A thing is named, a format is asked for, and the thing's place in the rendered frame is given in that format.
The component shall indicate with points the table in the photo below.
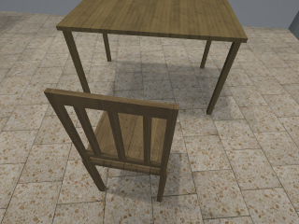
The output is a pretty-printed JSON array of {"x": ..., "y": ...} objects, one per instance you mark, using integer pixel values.
[{"x": 210, "y": 20}]

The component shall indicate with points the chair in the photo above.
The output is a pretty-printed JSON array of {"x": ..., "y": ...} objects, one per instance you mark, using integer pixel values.
[{"x": 132, "y": 135}]

